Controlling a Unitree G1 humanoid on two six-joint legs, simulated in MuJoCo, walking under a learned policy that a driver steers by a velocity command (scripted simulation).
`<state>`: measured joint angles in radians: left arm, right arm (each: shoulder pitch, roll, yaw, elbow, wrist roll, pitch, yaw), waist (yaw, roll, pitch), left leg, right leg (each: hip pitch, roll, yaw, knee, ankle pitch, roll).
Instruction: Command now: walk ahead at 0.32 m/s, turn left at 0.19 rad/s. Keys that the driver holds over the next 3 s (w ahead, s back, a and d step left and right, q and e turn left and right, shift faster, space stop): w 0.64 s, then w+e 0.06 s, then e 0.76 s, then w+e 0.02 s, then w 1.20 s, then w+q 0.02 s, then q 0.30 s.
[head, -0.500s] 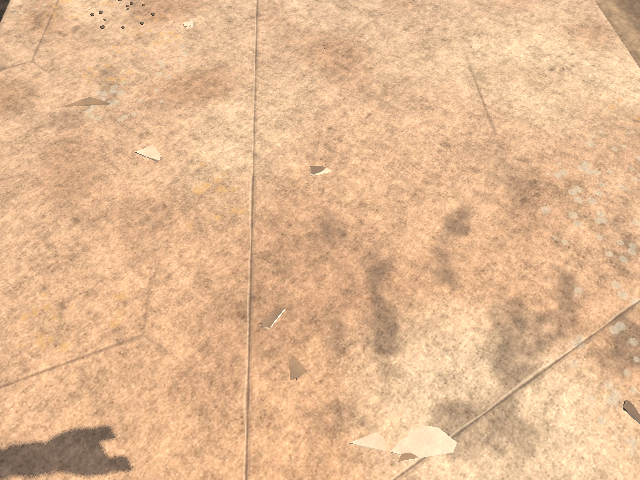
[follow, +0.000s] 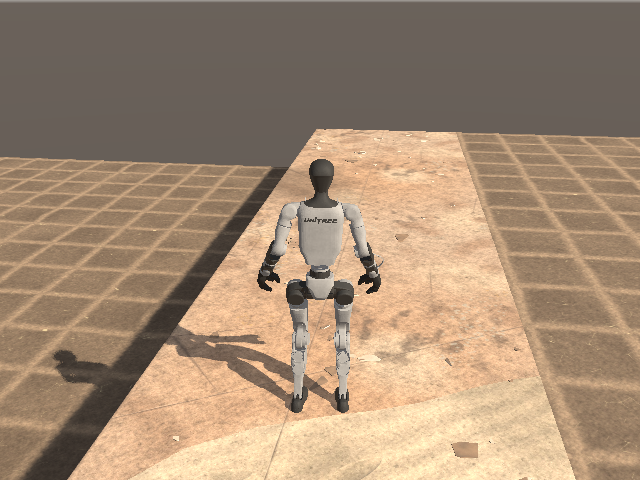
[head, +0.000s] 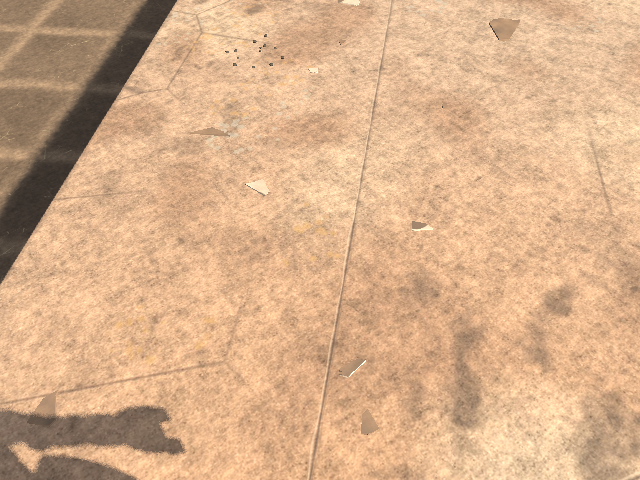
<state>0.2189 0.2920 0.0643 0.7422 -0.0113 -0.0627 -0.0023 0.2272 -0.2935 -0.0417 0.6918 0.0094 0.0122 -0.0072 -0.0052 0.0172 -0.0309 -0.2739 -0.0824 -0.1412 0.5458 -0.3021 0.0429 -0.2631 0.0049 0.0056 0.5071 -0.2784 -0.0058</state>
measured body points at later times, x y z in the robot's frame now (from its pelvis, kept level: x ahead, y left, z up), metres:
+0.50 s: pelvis +0.21 +0.05 -0.01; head +0.25 +0.06 +0.44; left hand +0.19 +0.33 -0.14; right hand +0.43 -0.19 -0.08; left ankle +0.29 +0.15 -0.73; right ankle +0.03 -0.11 -0.67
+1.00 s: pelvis +0.46 +0.03 -0.02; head +0.51 +0.02 +0.43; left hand +0.69 +0.26 -0.10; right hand +0.50 -0.26 -0.14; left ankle +0.31 +0.16 -0.66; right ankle +0.58 -0.06 -0.73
